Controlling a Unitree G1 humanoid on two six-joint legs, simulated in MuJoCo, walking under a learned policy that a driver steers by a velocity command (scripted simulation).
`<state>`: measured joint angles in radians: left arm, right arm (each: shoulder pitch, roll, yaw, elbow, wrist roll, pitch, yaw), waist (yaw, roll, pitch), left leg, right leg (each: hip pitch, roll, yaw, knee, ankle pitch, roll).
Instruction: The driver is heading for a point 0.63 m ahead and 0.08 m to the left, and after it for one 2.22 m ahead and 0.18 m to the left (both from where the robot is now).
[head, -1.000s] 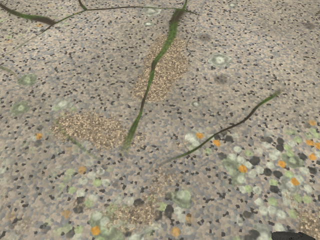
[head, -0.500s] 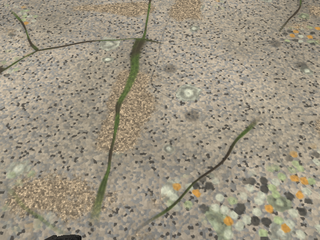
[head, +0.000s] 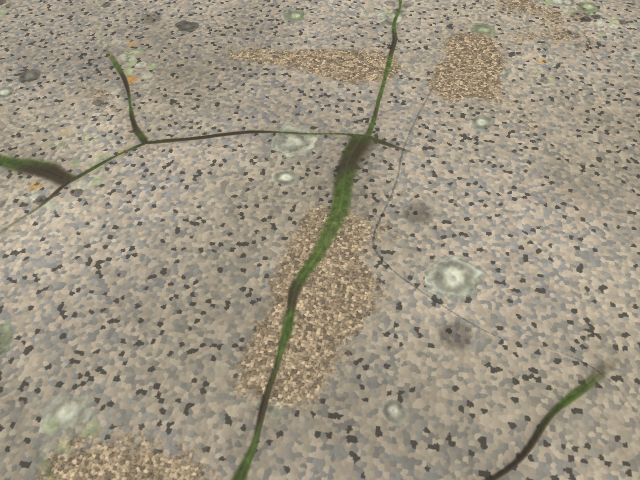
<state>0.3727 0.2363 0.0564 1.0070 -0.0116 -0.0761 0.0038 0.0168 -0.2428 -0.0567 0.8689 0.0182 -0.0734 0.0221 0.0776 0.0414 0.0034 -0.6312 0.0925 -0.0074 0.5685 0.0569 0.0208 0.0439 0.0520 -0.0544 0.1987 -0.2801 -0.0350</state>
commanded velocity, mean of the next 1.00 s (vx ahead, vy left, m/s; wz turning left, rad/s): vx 0.43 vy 0.00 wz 0.09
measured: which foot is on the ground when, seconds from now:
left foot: up 0.00-0.08, down 0.10-0.66, up 0.68-1.00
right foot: down 0.00-0.12, up 0.14-0.62, down 0.64-1.00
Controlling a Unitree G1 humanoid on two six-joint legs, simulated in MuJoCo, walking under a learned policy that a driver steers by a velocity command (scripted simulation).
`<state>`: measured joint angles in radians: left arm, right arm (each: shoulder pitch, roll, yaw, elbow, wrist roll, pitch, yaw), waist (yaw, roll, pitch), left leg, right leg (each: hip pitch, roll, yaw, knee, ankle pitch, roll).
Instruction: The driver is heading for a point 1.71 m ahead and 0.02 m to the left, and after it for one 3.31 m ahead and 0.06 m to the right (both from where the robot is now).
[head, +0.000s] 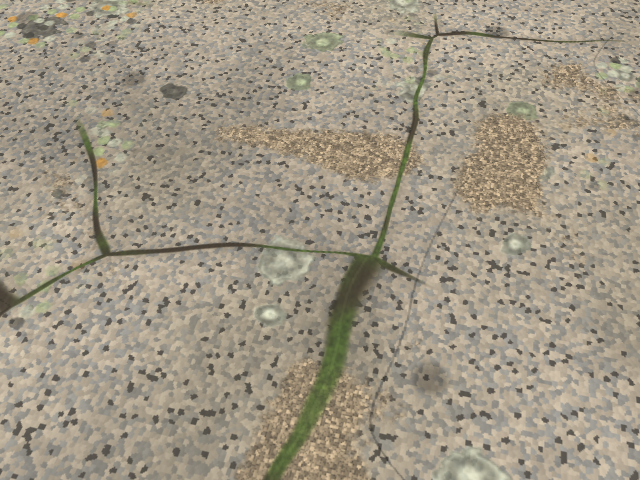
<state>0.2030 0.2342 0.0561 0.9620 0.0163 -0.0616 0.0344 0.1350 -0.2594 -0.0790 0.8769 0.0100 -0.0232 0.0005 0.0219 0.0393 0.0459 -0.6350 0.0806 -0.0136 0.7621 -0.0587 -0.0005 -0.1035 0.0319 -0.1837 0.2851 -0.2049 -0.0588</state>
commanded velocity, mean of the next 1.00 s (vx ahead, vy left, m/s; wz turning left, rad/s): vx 0.04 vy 0.00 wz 0.22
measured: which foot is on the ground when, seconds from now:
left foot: up 0.00-0.12, down 0.14-1.00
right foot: down 0.00-0.16, up 0.18-0.52, down 0.54-1.00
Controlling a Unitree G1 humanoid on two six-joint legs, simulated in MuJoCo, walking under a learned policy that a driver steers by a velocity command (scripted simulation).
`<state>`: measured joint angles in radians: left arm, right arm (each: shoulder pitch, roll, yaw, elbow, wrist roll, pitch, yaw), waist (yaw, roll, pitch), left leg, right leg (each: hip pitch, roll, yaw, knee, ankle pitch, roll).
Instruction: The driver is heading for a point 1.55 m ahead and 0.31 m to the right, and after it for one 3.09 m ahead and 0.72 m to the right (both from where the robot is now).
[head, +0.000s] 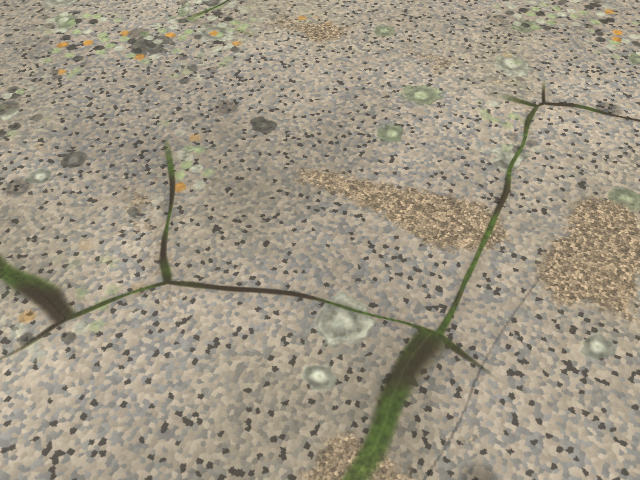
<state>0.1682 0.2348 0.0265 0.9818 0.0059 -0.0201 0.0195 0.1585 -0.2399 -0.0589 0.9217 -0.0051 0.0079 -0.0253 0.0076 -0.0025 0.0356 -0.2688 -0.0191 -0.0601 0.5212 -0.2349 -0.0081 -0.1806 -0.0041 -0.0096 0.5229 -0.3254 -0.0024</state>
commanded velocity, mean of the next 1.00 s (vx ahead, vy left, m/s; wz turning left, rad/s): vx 0.21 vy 0.00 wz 0.01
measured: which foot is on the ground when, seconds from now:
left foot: down 0.00-1.00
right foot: down 0.00-0.62, up 0.64-1.00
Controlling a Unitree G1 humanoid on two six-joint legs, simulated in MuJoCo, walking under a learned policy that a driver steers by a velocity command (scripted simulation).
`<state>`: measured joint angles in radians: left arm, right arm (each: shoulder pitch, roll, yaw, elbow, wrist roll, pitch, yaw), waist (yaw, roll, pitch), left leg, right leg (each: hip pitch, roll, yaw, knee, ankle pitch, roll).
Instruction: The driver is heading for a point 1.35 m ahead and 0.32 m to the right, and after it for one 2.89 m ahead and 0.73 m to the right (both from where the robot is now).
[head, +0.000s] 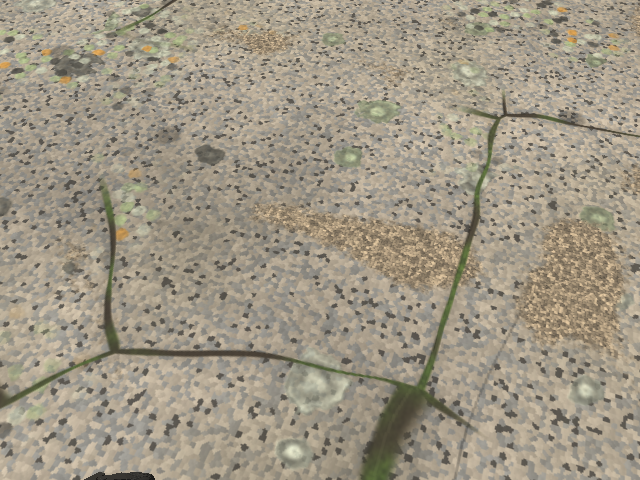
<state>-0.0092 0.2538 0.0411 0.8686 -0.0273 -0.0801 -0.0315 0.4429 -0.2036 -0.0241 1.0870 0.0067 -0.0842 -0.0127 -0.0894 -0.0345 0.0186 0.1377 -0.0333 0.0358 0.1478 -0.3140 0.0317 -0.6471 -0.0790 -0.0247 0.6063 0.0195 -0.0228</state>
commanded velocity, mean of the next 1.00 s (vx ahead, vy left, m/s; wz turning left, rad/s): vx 0.49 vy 0.00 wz -0.06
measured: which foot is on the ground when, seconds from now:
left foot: down 0.00-0.10, up 0.12-0.64, down 0.66-1.00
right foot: up 0.00-0.08, down 0.10-0.68, up 0.70-1.00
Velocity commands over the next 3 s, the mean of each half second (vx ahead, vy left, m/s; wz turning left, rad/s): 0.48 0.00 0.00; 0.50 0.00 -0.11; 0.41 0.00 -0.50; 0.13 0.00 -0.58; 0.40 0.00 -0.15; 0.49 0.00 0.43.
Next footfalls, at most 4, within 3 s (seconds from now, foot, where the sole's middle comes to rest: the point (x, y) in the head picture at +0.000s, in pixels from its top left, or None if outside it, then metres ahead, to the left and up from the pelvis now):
0.10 right None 0.26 -0.13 -0.77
0.66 left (251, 436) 0.58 0.10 -0.77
1.20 right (355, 312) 0.87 -0.15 -0.77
1.66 left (306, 234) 1.13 -0.05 -0.77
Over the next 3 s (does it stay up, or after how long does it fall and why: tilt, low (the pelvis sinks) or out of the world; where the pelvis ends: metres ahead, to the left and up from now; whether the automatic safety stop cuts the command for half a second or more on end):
stays up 1.33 -0.42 0.00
